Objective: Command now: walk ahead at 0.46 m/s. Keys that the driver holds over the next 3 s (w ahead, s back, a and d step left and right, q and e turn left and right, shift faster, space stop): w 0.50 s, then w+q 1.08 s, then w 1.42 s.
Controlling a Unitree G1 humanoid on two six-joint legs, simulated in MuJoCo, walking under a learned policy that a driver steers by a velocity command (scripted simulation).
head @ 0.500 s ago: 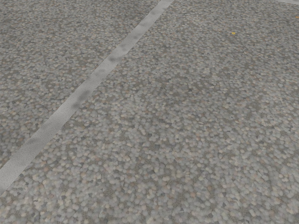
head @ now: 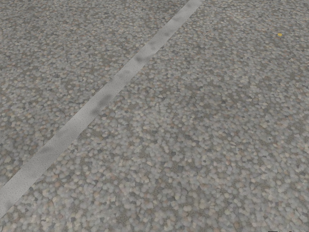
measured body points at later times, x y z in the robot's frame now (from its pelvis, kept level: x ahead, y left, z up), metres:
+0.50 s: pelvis +0.29 +0.04 +0.01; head +0.30 +0.04 +0.46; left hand +0.47 +0.29 -0.10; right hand +0.26 -0.22 -0.13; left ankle +0.22 +0.13 -0.74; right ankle +0.49 -0.13 -0.68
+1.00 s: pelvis +0.57 +0.00 +0.01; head +0.59 +0.00 +0.46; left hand +0.53 +0.27 -0.13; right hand +0.77 -0.23 -0.10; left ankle +0.69 +0.19 -0.67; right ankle +0.53 -0.11 -0.74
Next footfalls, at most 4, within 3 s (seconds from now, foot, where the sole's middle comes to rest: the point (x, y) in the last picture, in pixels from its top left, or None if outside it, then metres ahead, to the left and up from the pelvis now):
0.10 left None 0.25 0.13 -0.77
0.64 right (204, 213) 0.57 -0.11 -0.77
1.20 left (141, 161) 0.81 0.19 -0.77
1.70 right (153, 107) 1.16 0.17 -0.77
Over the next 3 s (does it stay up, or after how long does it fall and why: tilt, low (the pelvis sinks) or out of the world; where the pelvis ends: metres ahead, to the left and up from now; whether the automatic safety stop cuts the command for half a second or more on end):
stays up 1.51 0.59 0.01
